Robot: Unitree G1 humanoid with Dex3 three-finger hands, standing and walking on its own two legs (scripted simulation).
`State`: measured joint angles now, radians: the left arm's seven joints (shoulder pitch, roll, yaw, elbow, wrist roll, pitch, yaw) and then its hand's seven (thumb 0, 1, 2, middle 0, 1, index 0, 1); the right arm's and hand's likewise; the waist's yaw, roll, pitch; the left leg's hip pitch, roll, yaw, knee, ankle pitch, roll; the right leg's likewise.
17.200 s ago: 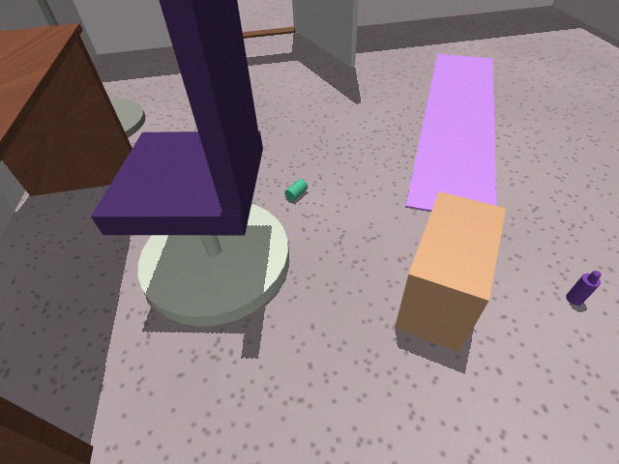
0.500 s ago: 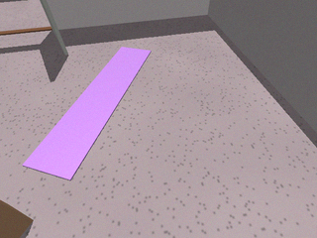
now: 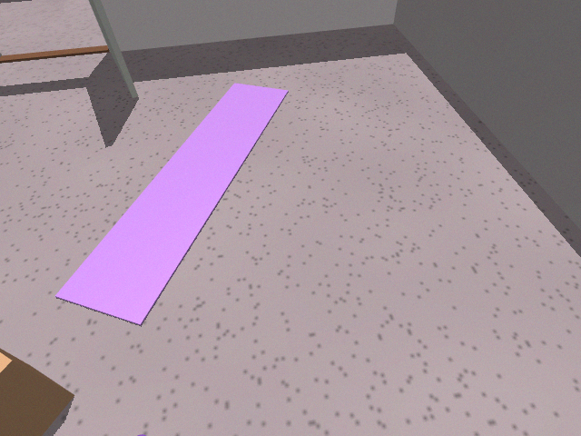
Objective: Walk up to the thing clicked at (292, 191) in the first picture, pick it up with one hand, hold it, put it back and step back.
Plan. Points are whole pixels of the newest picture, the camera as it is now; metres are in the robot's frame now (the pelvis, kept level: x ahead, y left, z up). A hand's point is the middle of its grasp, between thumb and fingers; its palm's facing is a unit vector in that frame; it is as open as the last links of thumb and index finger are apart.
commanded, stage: stand
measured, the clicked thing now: out of the picture +0.86 +1.55 -0.75
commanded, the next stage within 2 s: walk up in 1.96 s
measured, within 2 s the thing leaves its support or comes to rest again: neither
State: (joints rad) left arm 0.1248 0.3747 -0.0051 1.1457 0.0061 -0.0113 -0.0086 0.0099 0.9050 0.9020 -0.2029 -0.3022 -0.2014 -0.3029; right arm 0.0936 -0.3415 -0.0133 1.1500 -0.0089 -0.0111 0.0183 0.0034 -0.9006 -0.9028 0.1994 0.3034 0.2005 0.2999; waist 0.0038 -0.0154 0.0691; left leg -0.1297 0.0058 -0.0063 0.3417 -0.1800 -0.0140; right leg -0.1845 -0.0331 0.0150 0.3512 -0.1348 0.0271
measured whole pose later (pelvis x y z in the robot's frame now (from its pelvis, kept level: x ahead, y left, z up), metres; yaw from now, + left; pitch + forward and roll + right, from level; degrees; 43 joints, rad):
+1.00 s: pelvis +0.02 -0.02 +0.00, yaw +0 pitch -2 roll +0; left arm 0.10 0.36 0.00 1.13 0.00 -0.01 -0.01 0.01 0.90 0.90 -0.20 -0.30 -0.20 -0.30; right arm 0.11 -0.35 0.00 1.15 -0.01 -0.01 0.01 0.00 -0.90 -0.90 0.20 0.30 0.20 0.30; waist -0.01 0.00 0.06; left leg -0.09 0.04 -0.02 0.32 -0.19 -0.04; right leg -0.16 0.00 0.00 0.35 -0.16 0.00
